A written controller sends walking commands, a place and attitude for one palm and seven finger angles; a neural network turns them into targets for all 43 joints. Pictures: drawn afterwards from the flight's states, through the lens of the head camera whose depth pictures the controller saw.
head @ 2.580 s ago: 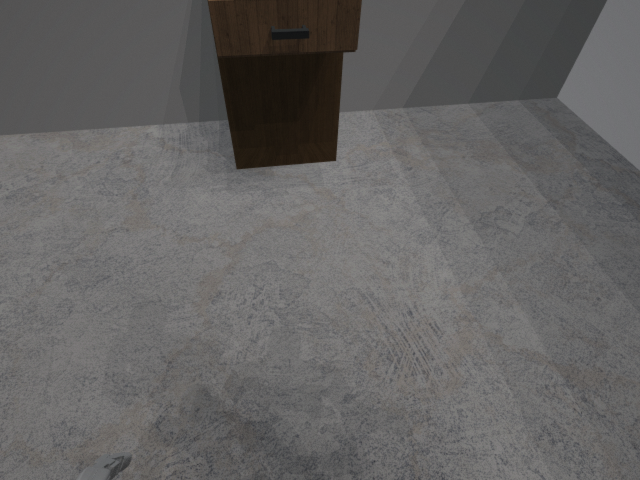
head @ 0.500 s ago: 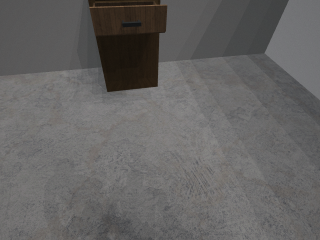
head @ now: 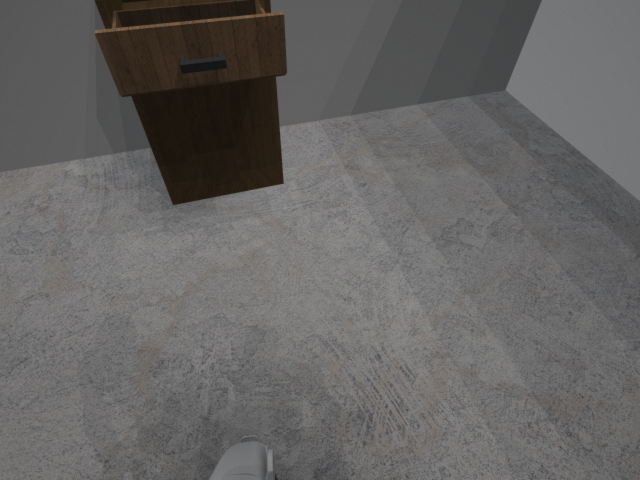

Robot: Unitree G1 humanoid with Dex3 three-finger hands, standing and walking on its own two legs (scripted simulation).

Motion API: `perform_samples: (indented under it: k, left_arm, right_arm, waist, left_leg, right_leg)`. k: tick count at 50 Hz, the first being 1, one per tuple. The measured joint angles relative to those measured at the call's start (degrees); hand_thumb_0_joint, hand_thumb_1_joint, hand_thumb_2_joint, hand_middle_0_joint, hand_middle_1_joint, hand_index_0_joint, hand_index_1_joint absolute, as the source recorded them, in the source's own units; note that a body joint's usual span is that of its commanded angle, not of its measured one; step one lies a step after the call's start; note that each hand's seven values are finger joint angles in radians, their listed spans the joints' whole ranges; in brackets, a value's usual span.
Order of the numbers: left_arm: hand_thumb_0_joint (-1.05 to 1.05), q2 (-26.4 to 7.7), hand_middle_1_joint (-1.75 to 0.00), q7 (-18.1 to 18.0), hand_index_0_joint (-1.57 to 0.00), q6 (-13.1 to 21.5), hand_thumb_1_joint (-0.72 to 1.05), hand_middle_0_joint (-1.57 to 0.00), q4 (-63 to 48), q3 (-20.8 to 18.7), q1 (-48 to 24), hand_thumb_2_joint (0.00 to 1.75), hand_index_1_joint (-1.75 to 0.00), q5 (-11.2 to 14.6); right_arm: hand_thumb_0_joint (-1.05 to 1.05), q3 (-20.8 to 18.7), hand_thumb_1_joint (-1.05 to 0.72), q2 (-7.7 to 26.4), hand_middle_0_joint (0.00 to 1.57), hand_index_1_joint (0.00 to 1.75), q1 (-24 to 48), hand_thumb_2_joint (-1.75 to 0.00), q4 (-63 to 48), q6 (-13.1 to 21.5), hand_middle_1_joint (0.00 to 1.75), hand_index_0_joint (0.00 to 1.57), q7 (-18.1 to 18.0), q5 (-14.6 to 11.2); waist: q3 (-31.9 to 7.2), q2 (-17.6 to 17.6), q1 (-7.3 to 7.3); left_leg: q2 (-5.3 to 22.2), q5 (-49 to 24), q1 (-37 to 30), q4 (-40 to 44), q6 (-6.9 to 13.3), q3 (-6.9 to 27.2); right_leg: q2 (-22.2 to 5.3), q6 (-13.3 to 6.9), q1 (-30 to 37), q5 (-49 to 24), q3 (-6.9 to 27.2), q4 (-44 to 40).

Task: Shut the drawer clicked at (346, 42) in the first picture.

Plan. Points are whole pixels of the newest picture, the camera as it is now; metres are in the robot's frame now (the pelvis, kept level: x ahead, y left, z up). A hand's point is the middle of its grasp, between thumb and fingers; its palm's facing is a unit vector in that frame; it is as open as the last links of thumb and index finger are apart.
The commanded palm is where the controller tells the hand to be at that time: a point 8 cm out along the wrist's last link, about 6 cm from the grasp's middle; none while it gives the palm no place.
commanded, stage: walk to a spot facing it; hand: left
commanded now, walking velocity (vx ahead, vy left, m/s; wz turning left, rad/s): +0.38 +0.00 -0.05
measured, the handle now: (202, 61) +1.06 +0.37 +0.00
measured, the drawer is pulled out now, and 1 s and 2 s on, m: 0.30 0.30 0.30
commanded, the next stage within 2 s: turn to face it in 1.00 s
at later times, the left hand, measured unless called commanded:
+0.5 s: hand (201, 371) +0.30 +0.22 -0.16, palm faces -0.04 -0.98 -0.17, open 7.3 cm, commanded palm none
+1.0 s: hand (261, 283) +0.48 +0.15 -0.16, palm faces -0.03 -0.98 -0.21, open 7.2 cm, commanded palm none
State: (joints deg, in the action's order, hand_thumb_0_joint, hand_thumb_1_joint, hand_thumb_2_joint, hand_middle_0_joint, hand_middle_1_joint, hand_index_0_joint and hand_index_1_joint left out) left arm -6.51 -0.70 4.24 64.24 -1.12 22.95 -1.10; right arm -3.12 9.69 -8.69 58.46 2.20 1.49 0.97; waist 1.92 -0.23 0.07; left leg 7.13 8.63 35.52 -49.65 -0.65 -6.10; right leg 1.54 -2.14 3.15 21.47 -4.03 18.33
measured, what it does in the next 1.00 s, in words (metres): walks ahead: left foot, then right foot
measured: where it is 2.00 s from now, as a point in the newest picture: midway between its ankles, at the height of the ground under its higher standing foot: (332, 360)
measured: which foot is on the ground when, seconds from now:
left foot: up 0.00-0.10, down 0.12-0.70, up 0.72-1.00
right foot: down 0.00-0.12, up 0.14-0.66, down 0.68-1.00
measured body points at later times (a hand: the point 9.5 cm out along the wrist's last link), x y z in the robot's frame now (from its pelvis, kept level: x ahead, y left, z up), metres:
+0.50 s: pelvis +0.23 +0.04 +0.01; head +0.24 +0.04 +0.46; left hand +0.30 +0.27 -0.14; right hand +0.16 -0.18 -0.14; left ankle +0.19 +0.11 -0.73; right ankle +0.32 -0.12 -0.67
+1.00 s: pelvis +0.45 -0.04 +0.01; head +0.45 -0.04 +0.46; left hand +0.49 +0.20 -0.14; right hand +0.46 -0.28 -0.15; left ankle +0.52 +0.10 -0.67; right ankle +0.41 -0.12 -0.73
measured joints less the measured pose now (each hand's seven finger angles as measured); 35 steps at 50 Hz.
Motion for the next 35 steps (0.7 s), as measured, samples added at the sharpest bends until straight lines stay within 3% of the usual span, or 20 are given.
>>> perform_samples:
  k: [3,5,7,10,13,18,22,26,31,33,35]
  left_arm:
    - [0.0,-0.06,-0.3,-0.19,-0.2,0.08,0.91,-0.21,0.42,-0.23,1.01,0.9,-0.3,-0.02]
    - [0.0,-0.36,-0.3,-0.29,-0.2,-0.05,0.91,-0.21,0.88,-0.54,2.14,0.9,-0.3,0.02]
    - [0.0,-0.89,-0.3,-0.06,-0.2,-0.95,0.91,-0.21,1.56,-1.0,2.09,0.9,-0.3,0.54]
    - [0.0,-1.92,-0.3,0.26,-0.2,-2.06,0.91,-0.21,1.21,-1.6,0.1,0.9,-0.3,0.77]
    - [0.0,-2.79,-0.3,0.84,-0.2,-2.47,0.91,-0.2,-0.55,-2.23,-2.67,0.9,-0.29,0.08]
    - [0.0,-3.2,-0.3,1.25,-0.2,-3.48,0.91,-0.2,-4.26,-2.95,-6.61,0.9,-0.29,-0.64]
    - [0.0,-3.15,-0.3,1.66,-0.2,-4.42,0.92,-0.2,-5.29,-3.24,-9.09,0.9,-0.29,-0.68]
    - [0.0,-3.15,-0.3,2.07,-0.2,-5.08,0.92,-0.2,-5.31,-3.04,-11.23,0.9,-0.29,-0.53]
    - [0.0,-2.7,-0.3,2.25,-0.2,-4.92,0.92,-0.2,-5.39,-2.57,-14.0,0.9,-0.29,-0.38]
    - [0.0,-2.45,-0.3,2.29,-0.2,-4.28,0.92,-0.2,-5.78,-2.32,-15.04,0.9,-0.29,-0.42]
    - [0.0,-2.35,-0.3,2.26,-0.2,-2.65,0.91,-0.2,-6.36,-2.18,-15.89,0.9,-0.29,-0.62]
  right_arm:
    - [0.0,0.3,-0.91,-0.34,0.19,0.3,2.54,-0.9,-1.16,0.4,0.3,0.2,0.25,-0.03]
    - [0.0,0.61,-0.91,-0.59,0.19,0.3,3.25,-0.9,-1.82,1.26,0.3,0.2,0.15,0.25]
    - [0.0,0.67,-0.91,-1.02,0.19,0.3,3.26,-0.9,-2.21,2.34,0.3,0.2,-0.32,0.9]
    - [0.0,0.81,-0.91,-1.51,0.2,0.3,1.42,-0.9,-1.54,2.37,0.3,0.2,-1.03,0.67]
    - [-0.01,0.2,-0.92,-1.81,0.2,0.3,-2.09,-0.9,0.05,2.59,0.3,0.2,-2.2,0.36]
    - [-0.01,-0.26,-0.95,-0.37,0.2,0.3,-8.15,-0.9,2.88,2.74,0.3,0.2,-2.67,0.24]
    - [-0.01,0.07,-0.94,-0.65,0.2,0.3,-12.32,-0.9,4.76,2.6,0.3,0.2,-2.51,0.11]
    - [0.0,0.48,-0.93,-1.6,0.2,0.3,-15.41,-0.9,5.96,2.62,0.3,0.2,-2.35,0.27]
    - [0.0,0.85,-0.92,-2.55,0.2,0.3,-18.23,-0.9,7.24,2.34,0.3,0.2,-2.16,0.83]
    - [0.0,0.98,-0.91,-2.8,0.2,0.3,-19.34,-0.9,7.88,2.1,0.3,0.2,-2.12,0.88]
    - [0.0,1.13,-0.91,-3.3,0.2,0.3,-20.38,-0.9,8.77,1.66,0.3,0.2,-1.91,0.57]
  waist:
    - [0.88,0.33,-1.32]
    - [1.15,0.93,-1.69]
    - [1.53,1.72,-1.05]
    - [1.59,2.33,-1.35]
    - [0.95,2.25,-1.29]
    - [-0.56,2.19,-1.1]
    - [-0.98,1.86,-0.27]
    - [-0.46,1.34,1.27]
    - [0.59,0.46,3.56]
    - [0.95,-0.14,4.2]
    - [1.4,-0.65,3.92]
  left_leg:
    - [-1.49,-0.48,-2.34,7.85,1.33,-1.25]
    - [-3.35,-0.55,-6.36,12.89,2.7,-2.02]
    - [-4.41,1.38,-7.67,10.99,5.25,-2.39]
    - [-4.9,5.31,-11.55,10.8,5.67,-3.97]
    - [-5.82,4.78,-17.22,16.63,5.33,-5.01]
    - [-7.49,4.23,-24.45,25.02,5.58,-6.37]
    - [-8.21,4.83,-29.3,29.54,5.09,-7.01]
    - [-7.92,6.54,-33.67,32.11,3.9,-7.76]
    - [-6.23,11.04,-37.75,31.5,1.4,-9.22]
    - [-4.86,13.97,-38.63,29.17,0.03,-9.59]
    - [-2.41,18.2,-36.94,20.92,-0.72,-9.26]
  right_leg:
    - [-0.08,1.06,3.41,2.56,-0.07,-0.71]
    - [-0.83,1.68,3.62,6.31,0.12,4.13]
    - [-1.87,1.25,-2.03,9.28,0.72,21.39]
    - [-1.87,-0.03,-15.0,5.62,3.37,49.09]
    - [-4.02,0.2,-25.23,-0.85,2.71,55.86]
    - [-7.46,1.87,-35.98,-8.47,2.66,49.66]
    - [-8.97,3.17,-38.89,-13.36,2.33,41.98]
    - [-9.31,3.4,-37.49,-14.68,0.7,31.6]
    - [-7.65,1.97,-32.97,-11.92,-1.8,20.78]
    - [-6.25,0.87,-30.01,-10.19,-3.03,17.07]
    - [-4.64,-0.82,-26.87,-12.91,-4.27,14.26]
